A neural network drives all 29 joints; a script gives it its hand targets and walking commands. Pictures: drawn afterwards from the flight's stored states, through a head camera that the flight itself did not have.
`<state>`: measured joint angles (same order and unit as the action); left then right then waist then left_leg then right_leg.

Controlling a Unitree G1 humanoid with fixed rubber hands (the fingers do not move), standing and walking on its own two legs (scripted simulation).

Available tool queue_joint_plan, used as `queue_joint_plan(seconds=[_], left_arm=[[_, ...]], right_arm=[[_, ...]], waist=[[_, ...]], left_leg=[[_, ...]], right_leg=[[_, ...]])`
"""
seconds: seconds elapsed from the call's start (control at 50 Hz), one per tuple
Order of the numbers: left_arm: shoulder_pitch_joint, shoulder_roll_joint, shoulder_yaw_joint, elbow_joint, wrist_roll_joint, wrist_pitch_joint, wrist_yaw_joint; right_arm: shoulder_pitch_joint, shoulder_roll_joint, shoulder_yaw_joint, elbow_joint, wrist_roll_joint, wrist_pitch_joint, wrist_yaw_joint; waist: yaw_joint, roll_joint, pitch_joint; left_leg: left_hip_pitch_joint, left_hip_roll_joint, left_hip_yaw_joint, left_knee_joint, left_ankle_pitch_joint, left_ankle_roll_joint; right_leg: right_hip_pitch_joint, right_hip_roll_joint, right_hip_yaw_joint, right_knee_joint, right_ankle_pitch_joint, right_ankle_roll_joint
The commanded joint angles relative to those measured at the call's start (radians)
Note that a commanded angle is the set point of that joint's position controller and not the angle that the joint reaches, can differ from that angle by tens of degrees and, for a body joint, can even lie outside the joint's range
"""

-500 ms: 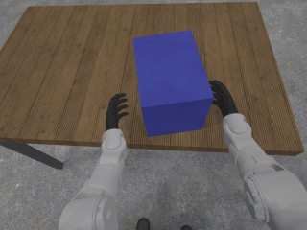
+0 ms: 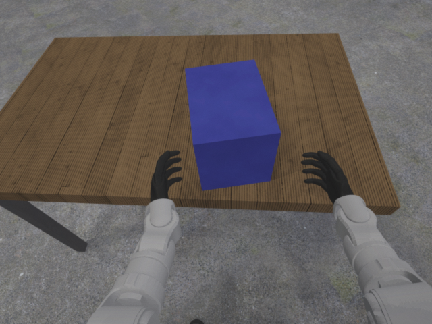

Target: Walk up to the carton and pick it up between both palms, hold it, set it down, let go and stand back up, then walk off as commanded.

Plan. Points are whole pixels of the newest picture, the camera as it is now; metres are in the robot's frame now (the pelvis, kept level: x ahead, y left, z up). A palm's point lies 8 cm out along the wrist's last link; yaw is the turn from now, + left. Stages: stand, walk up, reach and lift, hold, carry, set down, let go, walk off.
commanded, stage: set down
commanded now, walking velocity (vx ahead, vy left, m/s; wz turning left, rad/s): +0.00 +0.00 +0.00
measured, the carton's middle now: (228, 125) +0.58 +0.06 -0.02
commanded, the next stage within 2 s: none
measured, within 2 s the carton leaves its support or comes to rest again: neither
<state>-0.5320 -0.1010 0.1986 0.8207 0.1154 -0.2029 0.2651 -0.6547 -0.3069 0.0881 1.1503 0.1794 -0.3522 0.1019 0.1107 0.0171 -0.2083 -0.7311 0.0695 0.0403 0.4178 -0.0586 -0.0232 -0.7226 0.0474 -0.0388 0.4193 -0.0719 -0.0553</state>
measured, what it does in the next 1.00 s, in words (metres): stands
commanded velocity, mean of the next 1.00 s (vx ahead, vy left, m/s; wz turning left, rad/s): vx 0.00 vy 0.00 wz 0.00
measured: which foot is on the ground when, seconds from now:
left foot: down 0.00-1.00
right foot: down 0.00-1.00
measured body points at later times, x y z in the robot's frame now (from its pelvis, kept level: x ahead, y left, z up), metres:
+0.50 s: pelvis +0.01 +0.00 +0.01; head +0.07 +0.00 +0.45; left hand +0.31 +0.17 +0.02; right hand +0.35 -0.19 -0.01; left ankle +0.06 +0.15 -0.73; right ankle +0.06 -0.08 -0.73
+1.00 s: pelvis +0.03 +0.00 +0.01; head +0.04 +0.01 +0.46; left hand +0.26 +0.17 +0.02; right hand +0.28 -0.21 -0.01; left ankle +0.06 +0.15 -0.73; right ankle +0.06 -0.08 -0.73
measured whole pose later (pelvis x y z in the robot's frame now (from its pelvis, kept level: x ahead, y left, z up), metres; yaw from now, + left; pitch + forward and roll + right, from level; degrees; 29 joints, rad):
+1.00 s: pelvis +0.03 +0.00 +0.01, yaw +0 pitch +5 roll +0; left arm 0.17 -0.10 -0.05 0.16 0.12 -0.02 0.28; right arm 0.10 -0.33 0.04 0.64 0.20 -0.40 0.20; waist 0.11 -0.03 -0.07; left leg -0.34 0.07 0.04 0.42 -0.16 -0.03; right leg -0.33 0.05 -0.04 0.42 -0.17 -0.06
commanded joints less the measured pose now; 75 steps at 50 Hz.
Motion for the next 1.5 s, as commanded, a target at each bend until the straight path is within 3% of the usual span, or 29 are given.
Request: queue_joint_plan(seconds=[0.0, 0.02, 0.04, 0.06, 0.16, 0.2, 0.24, 0.3, 0.32, 0.34, 0.38, 0.4, 0.46, 0.58, 0.74, 0.78, 0.82, 0.84, 0.86, 0.9, 0.94, 0.98, 1.06, 1.1, 1.18, 1.2, 1.26, 1.46, 1.48], left_arm=[[-0.141, 0.036, -0.1, -0.234, -0.101, -0.026, 0.01], [-0.118, 0.042, -0.099, -0.272, -0.106, -0.024, 0.013], [-0.101, 0.029, -0.117, -0.248, -0.102, -0.016, 0.011], [-0.074, 0.0, -0.146, -0.327, -0.105, -0.014, 0.013], [-0.009, -0.001, -0.157, -0.39, -0.089, 0.004, 0.018], [0.064, -0.027, -0.17, -0.435, -0.077, 0.019, 0.015], [0.038, -0.035, -0.192, -0.463, -0.088, 0.037, 0.02], [0.085, -0.047, -0.226, -0.519, -0.087, 0.054, 0.026], [0.139, -0.049, -0.22, -0.502, -0.08, 0.065, 0.019], [0.168, -0.053, -0.227, -0.565, -0.075, 0.064, 0.025], [0.187, -0.048, -0.23, -0.577, -0.078, 0.077, 0.022], [0.186, -0.052, -0.249, -0.58, -0.079, 0.083, 0.022], [0.278, -0.058, -0.254, -0.618, -0.06, 0.097, 0.024], [0.416, -0.057, -0.304, -0.737, -0.06, 0.117, 0.029], [0.545, -0.015, -0.315, -0.796, -0.071, 0.129, 0.021], [0.62, -0.018, -0.334, -0.796, -0.072, 0.137, 0.008], [0.609, -0.006, -0.335, -0.843, -0.079, 0.133, 0.014], [0.62, -0.004, -0.346, -0.855, -0.087, 0.135, 0.014], [0.659, 0.006, -0.345, -0.84, -0.089, 0.143, 0.011], [0.651, 0.003, -0.337, -0.814, -0.078, 0.154, 0.011], [0.652, 0.014, -0.335, -0.848, -0.086, 0.163, 0.015], [0.662, 0.026, -0.322, -0.797, -0.078, 0.177, 0.005], [0.645, 0.02, -0.325, -0.826, -0.077, 0.195, 0.011], [0.647, 0.03, -0.325, -0.81, -0.083, 0.204, 0.003], [0.652, 0.047, -0.305, -0.801, -0.064, 0.224, -0.001], [0.656, 0.052, -0.309, -0.8, -0.064, 0.23, -0.005], [0.634, 0.06, -0.31, -0.811, -0.061, 0.237, -0.003], [0.658, 0.115, -0.274, -0.778, -0.055, 0.25, -0.032], [0.66, 0.125, -0.267, -0.761, -0.051, 0.253, -0.039]], right_arm=[[-0.27, -0.169, -0.044, -0.137, 0.136, -0.047, 0.013], [-0.249, -0.162, -0.038, -0.178, 0.14, -0.055, 0.018], [-0.238, -0.17, -0.042, -0.159, 0.139, -0.054, 0.022], [-0.204, -0.18, -0.063, -0.194, 0.136, -0.066, 0.025], [-0.141, -0.195, -0.103, -0.245, 0.11, -0.084, 0.042], [-0.062, -0.19, -0.08, -0.257, 0.119, -0.088, 0.051], [-0.078, -0.208, -0.104, -0.269, 0.116, -0.085, 0.068], [-0.029, -0.221, -0.12, -0.295, 0.115, -0.093, 0.085], [0.018, -0.207, -0.109, -0.286, 0.121, -0.092, 0.09], [0.055, -0.21, -0.116, -0.328, 0.123, -0.101, 0.095], [0.066, -0.212, -0.113, -0.363, 0.125, -0.107, 0.101], [0.079, -0.217, -0.131, -0.343, 0.124, -0.109, 0.103], [0.178, -0.212, -0.095, -0.356, 0.141, -0.111, 0.11], [0.323, -0.218, -0.089, -0.427, 0.167, -0.122, 0.119], [0.492, -0.225, -0.08, -0.543, 0.165, -0.103, 0.107], [0.575, -0.218, -0.076, -0.553, 0.167, -0.098, 0.103], [0.572, -0.219, -0.085, -0.611, 0.172, -0.094, 0.102], [0.596, -0.226, -0.091, -0.624, 0.172, -0.088, 0.101], [0.636, -0.224, -0.087, -0.621, 0.17, -0.081, 0.098], [0.639, -0.224, -0.085, -0.619, 0.161, -0.062, 0.097], [0.651, -0.217, -0.095, -0.676, 0.16, -0.048, 0.094], [0.679, -0.198, -0.085, -0.682, 0.144, -0.025, 0.082], [0.677, -0.212, -0.109, -0.681, 0.142, 0.003, 0.087], [0.699, -0.207, -0.114, -0.669, 0.137, 0.02, 0.084], [0.7, -0.185, -0.123, -0.687, 0.122, 0.038, 0.077], [0.707, -0.191, -0.131, -0.677, 0.116, 0.045, 0.074], [0.699, -0.174, -0.124, -0.684, 0.111, 0.058, 0.075], [0.738, -0.137, -0.114, -0.688, 0.079, 0.082, 0.048], [0.741, -0.135, -0.116, -0.681, 0.07, 0.086, 0.043]], waist=[[-0.014, -0.177, -0.443], [0.005, -0.185, -0.464], [-0.012, -0.191, -0.423], [-0.047, -0.176, -0.447], [-0.039, -0.189, -0.398], [-0.049, -0.204, -0.351], [-0.053, -0.196, -0.335], [-0.07, -0.173, -0.321], [-0.066, -0.198, -0.281], [-0.066, -0.177, -0.303], [-0.057, -0.178, -0.298], [-0.078, -0.176, -0.281], [-0.071, -0.17, -0.222], [-0.094, -0.148, -0.154], [-0.11, -0.168, -0.068], [-0.134, -0.177, -0.028], [-0.113, -0.164, -0.053], [-0.127, -0.164, -0.034], [-0.139, -0.178, -0.012], [-0.122, -0.176, 0.034], [-0.121, -0.189, 0.039], [-0.123, -0.198, 0.09], [-0.124, -0.168, 0.095], [-0.141, -0.18, 0.104], [-0.128, -0.159, 0.121], [-0.144, -0.168, 0.131], [-0.141, -0.145, 0.117], [-0.137, -0.153, 0.096], [-0.138, -0.174, 0.104]], left_leg=[[0.417, -0.019, -0.045, 0.007, -0.006, 0.043], [0.418, -0.019, -0.047, 0.011, 0.0, 0.046], [0.429, -0.019, -0.045, 0.005, -0.013, 0.049], [0.452, -0.021, -0.057, 0.006, 0.012, 0.046], [0.462, -0.019, -0.061, -0.011, -0.057, 0.047], [0.495, -0.023, -0.064, -0.012, -0.046, 0.051], [0.503, -0.018, -0.067, -0.022, -0.105, 0.049], [0.528, -0.016, -0.07, -0.022, -0.109, 0.045], [0.541, -0.02, -0.076, -0.022, -0.126, 0.052], [0.542, -0.016, -0.08, -0.032, -0.108, 0.046], [0.531, -0.019, -0.072, -0.03, -0.101, 0.05], [0.539, -0.021, -0.073, -0.036, -0.122, 0.045], [0.56, -0.024, -0.073, -0.041, -0.102, 0.046], [0.59, -0.025, -0.08, -0.049, -0.074, 0.042], [0.619, -0.037, -0.063, -0.042, -0.044, 0.036], [0.643, -0.037, -0.069, -0.042, -0.026, 0.038], [0.656, -0.037, -0.062, -0.035, -0.014, 0.036], [0.666, -0.035, -0.059, -0.037, -0.029, 0.033], [0.671, -0.039, -0.056, -0.037, -0.03, 0.037], [0.676, -0.04, -0.056, -0.042, -0.05, 0.035], [0.669, -0.039, -0.052, -0.045, -0.07, 0.038], [0.651, -0.047, -0.043, -0.048, -0.087, 0.045], [0.659, -0.039, -0.044, -0.056, -0.104, 0.038], [0.655, -0.042, -0.043, -0.053, -0.12, 0.043], [0.649, -0.046, -0.042, -0.055, -0.123, 0.041], [0.643, -0.046, -0.042, -0.059, -0.117, 0.04], [0.63, -0.049, -0.044, -0.058, -0.131, 0.042], [0.59, -0.058, -0.037, -0.051, -0.075, 0.043], [0.588, -0.06, -0.035, -0.055, -0.094, 0.046]], right_leg=[[0.457, -0.003, 0.052, -0.016, -0.133, 0.029], [0.463, -0.011, 0.062, -0.021, -0.146, 0.03], [0.449, -0.005, 0.055, -0.026, -0.151, 0.028], [0.464, 0.001, 0.047, -0.021, -0.113, 0.024], [0.442, -0.001, 0.051, -0.034, -0.184, 0.025], [0.467, -0.006, 0.058, -0.049, -0.188, 0.02], [0.427, -0.01, 0.049, -0.056, -0.265, 0.019], [0.421, -0.012, 0.049, -0.057, -0.256, 0.012], [0.421, -0.015, 0.058, -0.073, -0.296, 0.011], [0.454, -0.019, 0.059, -0.069, -0.251, 0.01], [0.458, -0.023, 0.065, -0.068, -0.25, 0.011], [0.445, -0.023, 0.062, -0.073, -0.264, 0.009], [0.468, -0.029, 0.068, -0.079, -0.24, 0.007], [0.499, -0.032, 0.069, -0.08, -0.178, -0.004], [0.527, -0.055, 0.105, -0.101, -0.148, -0.004], [0.529, -0.059, 0.108, -0.108, -0.116, -0.005], [0.535, -0.06, 0.109, -0.107, -0.123, -0.005], [0.522, -0.053, 0.102, -0.105, -0.128, -0.007], [0.538, -0.056, 0.108, -0.11, -0.115, -0.005], [0.504, -0.059, 0.116, -0.125, -0.183, -0.008], [0.507, -0.068, 0.128, -0.134, -0.217, -0.003], [0.518, -0.077, 0.143, -0.144, -0.234, 0.0], [0.507, -0.079, 0.145, -0.147, -0.278, -0.006], [0.51, -0.081, 0.151, -0.149, -0.288, -0.002], [0.517, -0.088, 0.16, -0.153, -0.315, -0.003], [0.522, -0.088, 0.164, -0.153, -0.296, -0.003], [0.531, -0.102, 0.178, -0.157, -0.336, -0.002], [0.6, -0.116, 0.198, -0.144, -0.243, 0.014], [0.604, -0.116, 0.198, -0.149, -0.246, 0.018]])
